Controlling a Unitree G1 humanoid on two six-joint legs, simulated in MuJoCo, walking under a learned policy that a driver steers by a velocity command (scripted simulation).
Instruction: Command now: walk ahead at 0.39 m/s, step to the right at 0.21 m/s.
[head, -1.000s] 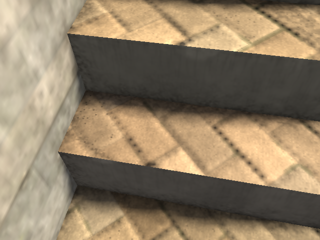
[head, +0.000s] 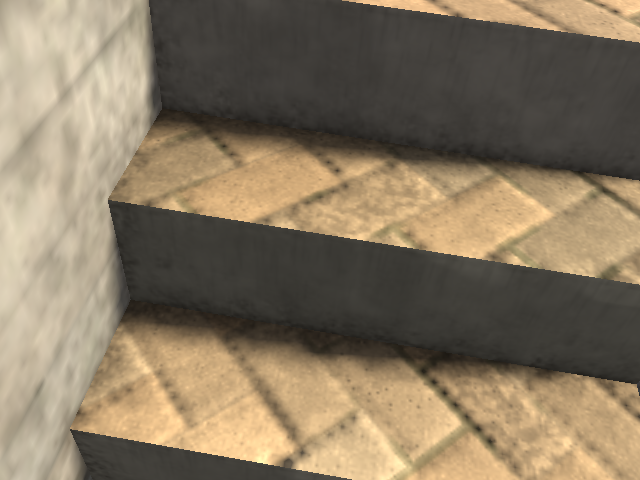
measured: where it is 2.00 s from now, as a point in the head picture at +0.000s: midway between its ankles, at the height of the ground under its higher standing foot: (397, 22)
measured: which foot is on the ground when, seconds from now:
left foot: down 0.00-0.34, up 0.36-0.82, down 0.84-1.00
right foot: up 0.00-0.32, down 0.34-0.86, up 0.88-1.00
